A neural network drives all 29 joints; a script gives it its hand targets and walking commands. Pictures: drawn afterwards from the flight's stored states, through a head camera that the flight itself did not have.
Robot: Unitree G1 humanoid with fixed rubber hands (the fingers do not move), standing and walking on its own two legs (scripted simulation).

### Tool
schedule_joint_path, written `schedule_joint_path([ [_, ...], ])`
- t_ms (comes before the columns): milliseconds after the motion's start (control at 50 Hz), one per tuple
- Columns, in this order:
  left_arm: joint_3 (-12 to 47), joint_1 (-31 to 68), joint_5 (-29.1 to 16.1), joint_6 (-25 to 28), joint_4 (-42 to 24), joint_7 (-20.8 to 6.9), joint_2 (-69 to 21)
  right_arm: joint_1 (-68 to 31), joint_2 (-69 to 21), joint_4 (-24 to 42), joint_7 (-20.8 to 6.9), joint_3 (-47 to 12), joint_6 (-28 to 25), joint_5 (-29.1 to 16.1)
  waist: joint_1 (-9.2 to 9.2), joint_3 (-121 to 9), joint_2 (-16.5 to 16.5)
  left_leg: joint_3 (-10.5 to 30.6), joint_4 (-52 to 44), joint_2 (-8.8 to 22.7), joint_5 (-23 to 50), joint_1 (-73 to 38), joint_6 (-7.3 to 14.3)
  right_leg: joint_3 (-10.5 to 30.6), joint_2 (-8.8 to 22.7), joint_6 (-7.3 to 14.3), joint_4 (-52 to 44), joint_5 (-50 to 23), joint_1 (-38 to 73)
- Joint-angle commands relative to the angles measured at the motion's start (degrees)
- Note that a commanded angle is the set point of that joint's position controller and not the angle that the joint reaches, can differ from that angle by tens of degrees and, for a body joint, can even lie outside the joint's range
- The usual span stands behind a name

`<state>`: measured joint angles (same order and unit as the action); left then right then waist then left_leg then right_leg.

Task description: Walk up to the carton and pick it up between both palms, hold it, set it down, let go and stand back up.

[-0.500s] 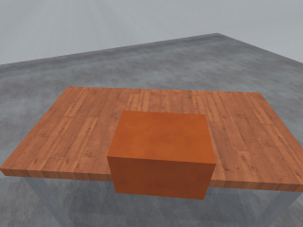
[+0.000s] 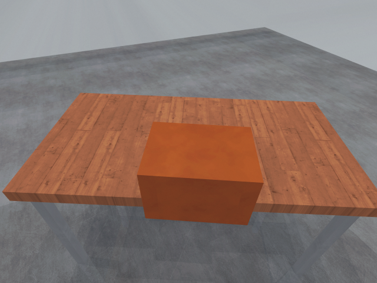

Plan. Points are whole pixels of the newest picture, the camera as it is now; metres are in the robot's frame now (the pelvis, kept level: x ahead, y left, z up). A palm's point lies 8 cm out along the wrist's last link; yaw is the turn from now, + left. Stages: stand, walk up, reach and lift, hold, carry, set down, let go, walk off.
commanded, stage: stand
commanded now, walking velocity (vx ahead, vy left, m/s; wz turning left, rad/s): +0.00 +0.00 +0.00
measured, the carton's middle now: (198, 172) +0.44 -0.01 -0.03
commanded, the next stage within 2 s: none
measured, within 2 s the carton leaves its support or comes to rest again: neither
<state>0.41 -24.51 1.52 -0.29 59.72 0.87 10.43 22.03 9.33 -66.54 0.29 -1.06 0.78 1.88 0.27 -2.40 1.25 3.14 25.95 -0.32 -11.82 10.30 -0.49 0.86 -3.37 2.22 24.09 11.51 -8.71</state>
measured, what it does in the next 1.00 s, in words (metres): stands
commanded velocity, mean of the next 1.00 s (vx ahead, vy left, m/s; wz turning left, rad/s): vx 0.00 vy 0.00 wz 0.00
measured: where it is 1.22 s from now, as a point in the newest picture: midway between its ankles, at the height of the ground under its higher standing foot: outside the picture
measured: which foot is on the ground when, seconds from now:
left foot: down 0.00-1.00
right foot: down 0.00-1.00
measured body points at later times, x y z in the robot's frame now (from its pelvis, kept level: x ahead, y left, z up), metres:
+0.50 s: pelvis -0.01 +0.01 +0.00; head -0.03 +0.01 +0.45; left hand -0.08 +0.21 -0.16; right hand -0.06 -0.20 -0.17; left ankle +0.03 +0.12 -0.74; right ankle +0.02 -0.10 -0.74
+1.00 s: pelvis +0.00 +0.00 +0.00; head -0.01 +0.01 +0.45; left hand -0.03 +0.21 -0.17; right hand -0.04 -0.20 -0.17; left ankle +0.03 +0.12 -0.74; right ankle +0.02 -0.10 -0.74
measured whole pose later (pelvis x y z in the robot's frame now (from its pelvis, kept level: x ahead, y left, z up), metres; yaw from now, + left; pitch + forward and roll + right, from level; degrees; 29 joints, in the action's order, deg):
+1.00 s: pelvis +0.00 +0.00 +0.00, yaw -1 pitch -1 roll +0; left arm 1.9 -19.3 0.8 0.6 68.5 1.8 6.4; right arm 19.5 6.6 -68.3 1.6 -1.3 0.1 1.0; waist 0.1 -0.8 0.2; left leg 2.7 26.7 -1.1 -12.2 13.2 -0.1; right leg 2.6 -3.0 1.7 26.7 12.5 -12.8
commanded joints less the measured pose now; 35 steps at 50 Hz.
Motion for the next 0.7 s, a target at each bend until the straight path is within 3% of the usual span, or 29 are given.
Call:
schedule_joint_path([
  [0, -0.44, -5.51, -0.17, 0.55, 1.46, 0.39, 5.31, 3.55, 6.96, -0.35, 0.70, 0.72, -0.45, -0.28, 0.69, 15.28, -3.98, 6.67, -10.43, 3.85, -13.76, 9.63, 1.46, 7.75, 5.49, -0.43, -7.86, 11.32, -7.94],
  [120, 0.31, -5.35, -0.27, 0.72, 4.42, 0.56, 3.51, 3.17, 6.33, -1.07, 0.77, 0.81, -0.54, -0.49, 0.67, 13.79, -2.46, 7.67, -11.54, 4.30, -15.54, 10.80, 2.02, 6.99, 5.07, -0.70, -6.55, 10.26, -7.22],
  [340, 0.79, -3.63, -0.47, 1.14, 7.17, 0.91, 2.02, 3.54, 3.68, -1.65, 0.92, 0.67, -0.37, -0.59, -0.41, 10.93, -0.32, 6.02, -8.56, 3.52, -11.93, 7.67, 2.13, 8.46, 5.70, -0.45, -6.95, 11.93, -10.31],
  [680, 0.89, -2.19, -0.60, 1.13, 8.55, 1.10, 1.63, 2.79, 3.25, -1.37, 1.25, 0.47, -0.83, -0.74, 0.06, 10.07, -1.01, 5.36, -7.09, 3.44, -7.31, 7.53, 2.18, 8.63, 5.72, -0.05, -5.68, 7.79, -8.95],
])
